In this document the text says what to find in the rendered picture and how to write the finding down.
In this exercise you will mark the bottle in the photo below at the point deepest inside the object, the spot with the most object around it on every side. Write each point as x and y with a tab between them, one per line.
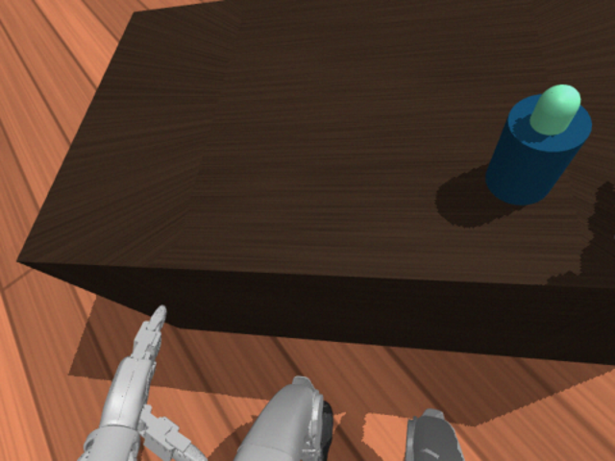
541	136

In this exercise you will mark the left robot hand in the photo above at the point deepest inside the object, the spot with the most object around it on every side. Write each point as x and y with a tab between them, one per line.
126	402

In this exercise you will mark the left robot arm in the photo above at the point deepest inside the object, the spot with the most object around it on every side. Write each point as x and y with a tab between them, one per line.
111	443

